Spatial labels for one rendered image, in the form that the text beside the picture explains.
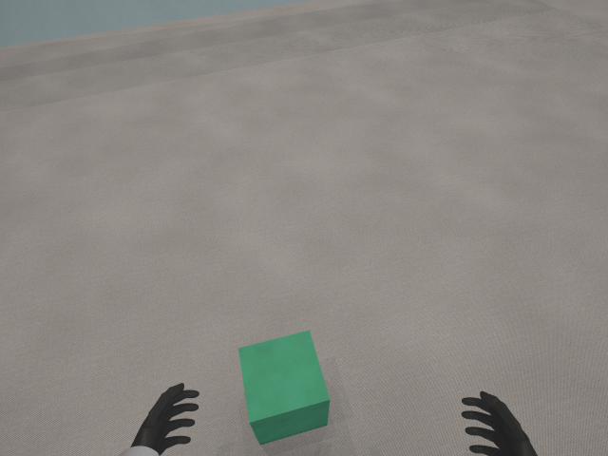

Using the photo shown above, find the left robot hand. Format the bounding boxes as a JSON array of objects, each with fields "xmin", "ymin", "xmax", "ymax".
[{"xmin": 131, "ymin": 383, "xmax": 200, "ymax": 456}]

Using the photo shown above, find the right robot hand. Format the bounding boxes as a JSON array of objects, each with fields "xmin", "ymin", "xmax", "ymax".
[{"xmin": 462, "ymin": 391, "xmax": 538, "ymax": 456}]

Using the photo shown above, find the carton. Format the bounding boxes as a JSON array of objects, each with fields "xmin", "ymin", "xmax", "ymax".
[{"xmin": 238, "ymin": 331, "xmax": 330, "ymax": 445}]

